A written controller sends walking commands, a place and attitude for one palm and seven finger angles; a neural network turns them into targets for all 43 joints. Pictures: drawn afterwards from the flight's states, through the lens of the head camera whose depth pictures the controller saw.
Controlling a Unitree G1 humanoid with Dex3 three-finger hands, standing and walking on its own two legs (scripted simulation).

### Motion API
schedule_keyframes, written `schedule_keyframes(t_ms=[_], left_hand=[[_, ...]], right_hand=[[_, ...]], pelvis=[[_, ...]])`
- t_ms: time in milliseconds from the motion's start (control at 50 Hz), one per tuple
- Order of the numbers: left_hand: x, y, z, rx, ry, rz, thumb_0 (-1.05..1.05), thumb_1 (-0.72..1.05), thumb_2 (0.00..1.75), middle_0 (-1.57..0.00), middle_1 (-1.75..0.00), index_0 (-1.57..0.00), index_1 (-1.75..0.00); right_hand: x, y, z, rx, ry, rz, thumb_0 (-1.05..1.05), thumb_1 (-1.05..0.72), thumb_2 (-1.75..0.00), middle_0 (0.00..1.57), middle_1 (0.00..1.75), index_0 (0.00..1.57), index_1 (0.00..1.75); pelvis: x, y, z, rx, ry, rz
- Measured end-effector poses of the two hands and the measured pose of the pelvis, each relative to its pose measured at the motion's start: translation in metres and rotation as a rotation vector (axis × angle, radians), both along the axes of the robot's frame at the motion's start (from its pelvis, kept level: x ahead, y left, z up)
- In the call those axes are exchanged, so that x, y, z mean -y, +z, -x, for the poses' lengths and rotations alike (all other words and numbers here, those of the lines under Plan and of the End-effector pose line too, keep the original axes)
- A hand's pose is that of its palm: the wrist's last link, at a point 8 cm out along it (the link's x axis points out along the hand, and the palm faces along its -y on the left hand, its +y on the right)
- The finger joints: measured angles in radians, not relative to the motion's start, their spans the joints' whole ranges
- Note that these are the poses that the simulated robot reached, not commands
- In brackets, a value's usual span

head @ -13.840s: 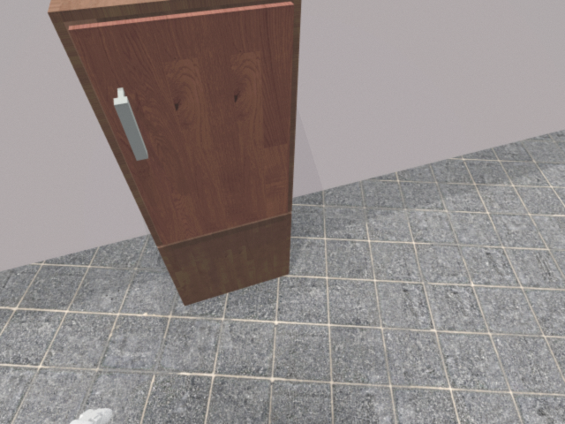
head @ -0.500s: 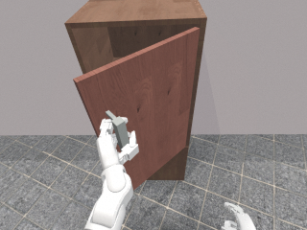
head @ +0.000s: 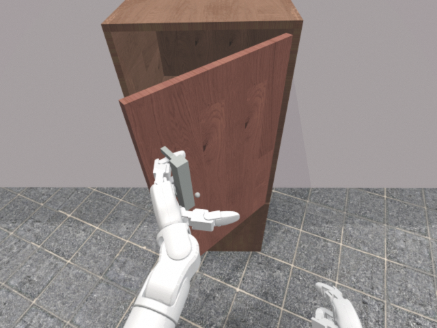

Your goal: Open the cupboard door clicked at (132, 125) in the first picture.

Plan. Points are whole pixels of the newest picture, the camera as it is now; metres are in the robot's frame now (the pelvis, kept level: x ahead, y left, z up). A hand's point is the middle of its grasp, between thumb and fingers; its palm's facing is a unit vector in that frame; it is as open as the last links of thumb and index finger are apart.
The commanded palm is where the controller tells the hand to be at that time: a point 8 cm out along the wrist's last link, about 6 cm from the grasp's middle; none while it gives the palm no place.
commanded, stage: open thumb and fingers to let go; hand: left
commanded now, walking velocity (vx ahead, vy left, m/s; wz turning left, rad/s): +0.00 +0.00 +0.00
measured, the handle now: (176, 178) +0.36 +0.10 +0.10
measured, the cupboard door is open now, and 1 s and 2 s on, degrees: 42 44 44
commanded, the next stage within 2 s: slide the hand sideways off the handle in 0.12 s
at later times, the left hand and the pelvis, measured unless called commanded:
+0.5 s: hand (193, 211) +0.29 +0.06 +0.10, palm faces -0.09 -1.00 +0.02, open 16.3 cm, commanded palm +0.26 +0.11 +0.10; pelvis -0.02 +0.03 +0.00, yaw -1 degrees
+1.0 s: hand (168, 234) +0.24 +0.10 +0.10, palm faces -0.01 -1.00 -0.01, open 16.3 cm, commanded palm +0.22 +0.16 +0.10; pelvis +0.00 +0.01 +0.00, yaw -2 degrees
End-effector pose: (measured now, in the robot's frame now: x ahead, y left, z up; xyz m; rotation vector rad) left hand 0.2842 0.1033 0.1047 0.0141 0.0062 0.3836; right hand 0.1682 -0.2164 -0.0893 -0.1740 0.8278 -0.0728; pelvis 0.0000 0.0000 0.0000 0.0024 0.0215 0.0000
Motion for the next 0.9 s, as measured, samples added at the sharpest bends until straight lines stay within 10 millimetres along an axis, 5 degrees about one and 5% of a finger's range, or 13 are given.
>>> schedule_keyframes(t_ms=[260, 420, 600, 900], left_hand=[[-0.004, 0.0, 0.001, 0.001, -0.049, -0.014, -0.01, -0.5, 0.3, -0.37, -0.6, -0.34, -0.63], [-0.017, -0.004, 0.01, 0.054, -0.482, -0.036, -0.01, -0.5, 0.3, -0.24, -0.4, -0.16, -0.42], [-0.013, -0.004, 0.013, 0.044, -0.45, 0.026, -0.01, -0.5, 0.3, -0.17, -0.33, -0.17, -0.33], [-0.042, -0.004, 0.051, 0.044, -0.405, 0.015, -0.01, -0.5, 0.3, -0.18, -0.31, -0.17, -0.31]], right_hand=[[-0.027, -0.002, 0.007, -0.003, 0.032, -0.023, 0.01, -0.91, -0.9, 0.2, 0.3, 0.2, 0.3], [-0.027, -0.001, 0.031, 0.011, -0.014, -0.019, 0.01, -0.91, -0.9, 0.21, 0.3, 0.21, 0.3], [-0.023, 0.005, 0.046, 0.033, -0.039, -0.016, 0.01, -0.91, -0.9, 0.2, 0.3, 0.2, 0.3], [-0.014, 0.02, 0.014, 0.113, -0.02, -0.014, 0.01, -0.91, -0.9, 0.2, 0.3, 0.2, 0.3]], pelvis=[[-0.016, -0.004, 0.011, -0.006, -0.004, 0.012], [-0.024, -0.002, 0.018, 0.01, -0.007, 0.017], [-0.027, 0.0, 0.02, 0.012, -0.036, 0.009], [-0.018, 0.002, 0.006, 0.012, -0.042, 0.004]])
